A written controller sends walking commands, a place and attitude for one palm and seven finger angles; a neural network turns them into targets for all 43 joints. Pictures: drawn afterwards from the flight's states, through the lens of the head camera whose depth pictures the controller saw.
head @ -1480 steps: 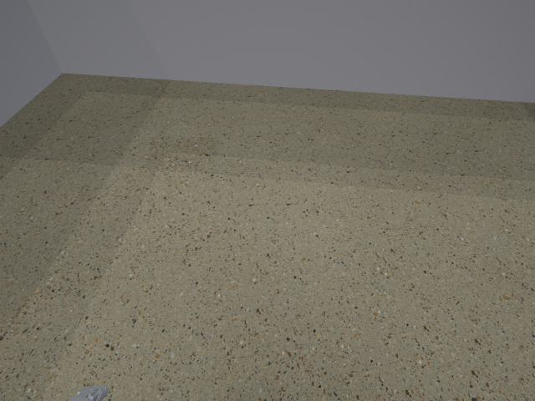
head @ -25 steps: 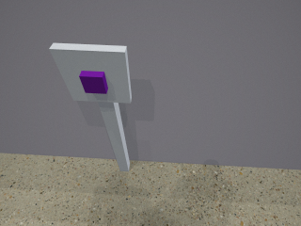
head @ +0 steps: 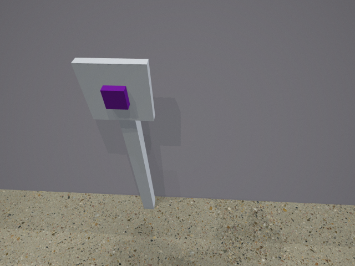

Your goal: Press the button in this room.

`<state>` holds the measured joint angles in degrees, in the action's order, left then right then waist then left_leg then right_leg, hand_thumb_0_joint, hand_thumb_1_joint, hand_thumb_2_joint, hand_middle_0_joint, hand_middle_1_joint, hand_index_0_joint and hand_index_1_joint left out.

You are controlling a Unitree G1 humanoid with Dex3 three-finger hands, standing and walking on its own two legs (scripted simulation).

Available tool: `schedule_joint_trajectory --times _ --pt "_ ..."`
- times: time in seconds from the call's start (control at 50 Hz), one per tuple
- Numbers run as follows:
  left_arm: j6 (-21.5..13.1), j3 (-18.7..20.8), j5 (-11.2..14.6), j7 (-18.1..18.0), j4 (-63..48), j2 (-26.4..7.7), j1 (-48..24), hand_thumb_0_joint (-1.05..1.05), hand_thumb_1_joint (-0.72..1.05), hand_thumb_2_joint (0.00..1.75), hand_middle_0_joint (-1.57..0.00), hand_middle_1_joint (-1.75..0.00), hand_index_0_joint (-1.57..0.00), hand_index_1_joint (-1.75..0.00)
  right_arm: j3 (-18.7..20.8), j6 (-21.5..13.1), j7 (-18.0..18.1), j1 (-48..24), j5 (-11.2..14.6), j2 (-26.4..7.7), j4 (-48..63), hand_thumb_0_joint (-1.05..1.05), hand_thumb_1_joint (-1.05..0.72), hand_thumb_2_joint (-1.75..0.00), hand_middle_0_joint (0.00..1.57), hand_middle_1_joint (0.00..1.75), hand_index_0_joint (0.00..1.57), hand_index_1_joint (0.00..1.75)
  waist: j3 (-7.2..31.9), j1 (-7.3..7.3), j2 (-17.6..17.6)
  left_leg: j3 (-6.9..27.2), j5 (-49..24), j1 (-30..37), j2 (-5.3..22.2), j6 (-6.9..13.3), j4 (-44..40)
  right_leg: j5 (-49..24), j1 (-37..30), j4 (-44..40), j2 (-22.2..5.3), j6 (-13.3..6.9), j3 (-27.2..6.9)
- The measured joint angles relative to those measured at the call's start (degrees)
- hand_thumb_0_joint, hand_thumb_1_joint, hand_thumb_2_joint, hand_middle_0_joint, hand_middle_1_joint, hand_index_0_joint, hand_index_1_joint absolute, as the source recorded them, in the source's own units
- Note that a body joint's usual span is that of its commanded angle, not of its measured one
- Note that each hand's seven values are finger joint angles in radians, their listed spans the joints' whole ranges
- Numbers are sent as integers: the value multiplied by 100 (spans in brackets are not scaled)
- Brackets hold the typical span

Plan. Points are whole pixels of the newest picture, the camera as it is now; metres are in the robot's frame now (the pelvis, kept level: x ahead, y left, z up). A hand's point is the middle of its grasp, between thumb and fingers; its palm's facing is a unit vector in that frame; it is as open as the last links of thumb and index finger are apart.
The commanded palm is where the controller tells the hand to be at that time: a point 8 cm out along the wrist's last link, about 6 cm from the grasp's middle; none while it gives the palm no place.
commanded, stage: come to a stop and stand still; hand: left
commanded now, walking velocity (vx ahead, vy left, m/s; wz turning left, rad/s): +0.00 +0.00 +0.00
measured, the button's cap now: (116, 97) +0.55 +0.22 +0.09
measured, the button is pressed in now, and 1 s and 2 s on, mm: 0 0 0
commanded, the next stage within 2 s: look again from close up in 0.06 s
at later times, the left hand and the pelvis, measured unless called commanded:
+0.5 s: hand out of the picture +0.02 +0.15 -0.17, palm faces +0.03 -0.98 -0.18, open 7.4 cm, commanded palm none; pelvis +0.02 -0.01 +0.00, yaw +1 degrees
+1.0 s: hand (113, 217) +0.22 +0.16 +0.01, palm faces +0.12 -0.99 -0.02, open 6.5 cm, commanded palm +0.14 +0.22 -0.04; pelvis +0.01 -0.01 -0.03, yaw +1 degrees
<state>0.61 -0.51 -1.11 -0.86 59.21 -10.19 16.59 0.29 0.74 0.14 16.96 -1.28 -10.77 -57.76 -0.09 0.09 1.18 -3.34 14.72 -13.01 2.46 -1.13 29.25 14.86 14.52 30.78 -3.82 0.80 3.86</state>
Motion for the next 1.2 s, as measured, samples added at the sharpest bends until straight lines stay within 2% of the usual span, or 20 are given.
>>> schedule_joint_trajectory --times 0.22,0.48,0.76,0.78,0.8,0.82,0.86,0.9,0.96,1.02,1.04,1.08,1.12,1.2 --pt "-68 -17 31 -1 400 97 199 1 91 90 -20 -30 -20 -30 -78 -44 36 297 53 179 -527 0 -91 -89 20 30 20 29 -220 -27 -46 63 -10 42 47 -66 -106 -1 -70 -118 52 -32 70" --pt "-132 -2 14 -41 508 225 -43 1 91 90 -20 -30 -20 -30 -76 -129 93 24 63 360 -668 0 -91 -89 20 30 20 29 -213 -49 -106 109 93 180 79 -111 -130 123 -223 -136 82 -57 122" --pt "-179 54 8 -86 469 131 -122 1 91 90 -20 -30 -20 -30 -23 -121 126 -178 63 162 -621 1 -92 -89 20 30 20 29 -182 -70 -60 95 190 223 140 -130 -63 195 -329 -194 136 -61 137" --pt "162 79 267 -109 -460 145 173 1 91 90 -20 -30 -20 -30 -49 -186 151 -120 133 103 -399 1 -92 -89 20 30 20 30 -229 -76 -25 95 250 209 167 -111 -7 187 -314 -176 163 -56 128" --pt "250 146 413 -195 -1559 115 536 2 93 90 -20 -30 -20 -30 -55 -440 234 -8 175 65 -161 1 -92 -89 20 30 20 30 -241 -119 -42 57 278 234 155 -120 -23 205 -281 -110 150 -58 88" --pt "119 166 548 -332 -2497 87 841 2 93 90 -21 -30 -21 -30 -23 -727 314 86 230 30 41 1 -92 -89 20 30 20 30 -185 -127 -49 42 272 208 127 -131 -21 240 -224 -38 117 -56 71" --pt "-151 193 787 -488 -3896 91 1097 3 94 90 -22 -32 -22 -32 67 -1173 393 129 327 -84 421 2 -92 -89 20 30 20 30 -60 -44 21 113 288 35 68 -109 125 315 -99 107 48 -34 131" --pt "-648 340 911 -388 -4679 133 977 3 94 90 -25 -35 -25 -35 166 -1434 398 -8 288 -197 811 2 -92 -89 20 30 20 30 110 68 74 183 364 -348 23 -81 433 413 242 395 -18 -13 181" --pt "-1732 578 1108 187 -5091 214 644 2 93 90 -30 -41 -30 -41 313 -1627 265 -354 228 -288 1433 1 -91 -89 20 30 20 30 398 98 22 132 569 -1100 25 -79 1062 622 1058 1080 -58 -26 86" --pt "-2867 654 1283 1113 -5174 278 553 1 93 90 -36 -48 -36 -48 431 -1696 67 -710 201 -329 2016 1 -91 -89 20 30 20 30 604 64 -126 73 872 -1891 76 -96 1853 901 1904 1893 -53 -59 -30" --pt "-3124 654 1306 1409 -5186 279 585 1 92 90 -38 -50 -38 -50 465 -1687 12 -808 207 -345 2200 1 -91 -89 20 30 20 30 640 42 -176 69 981 -2121 93 -106 2114 998 2142 2152 -50 -58 -54" --pt "-3272 622 1369 1817 -5282 272 759 1 92 90 -43 -56 -43 -56 507 -1609 -32 -947 241 -384 2552 1 -91 -89 20 30 20 30 674 -22 -257 77 1165 -2485 113 -78 2561 1176 2509 2593 -49 -69 -80" --pt "-3089 604 1428 1948 -5419 254 997 1 91 90 -49 -62 -49 -62 513 -1499 7 -1017 275 -410 2838 1 -91 -89 20 30 20 30 683 -103 -308 119 1309 -2743 125 -106 2901 1317 2746 2910 -56 -70 -67" --pt "-2715 714 1404 1653 -5824 173 1409 1 90 90 -60 -73 -60 -73 442 -1341 125 -1008 277 -363 3142 1 -91 -89 20 30 20 30 653 -250 -279 300 1484 -3079 166 -135 3353 1469 2949 3221 -33 -104 81"
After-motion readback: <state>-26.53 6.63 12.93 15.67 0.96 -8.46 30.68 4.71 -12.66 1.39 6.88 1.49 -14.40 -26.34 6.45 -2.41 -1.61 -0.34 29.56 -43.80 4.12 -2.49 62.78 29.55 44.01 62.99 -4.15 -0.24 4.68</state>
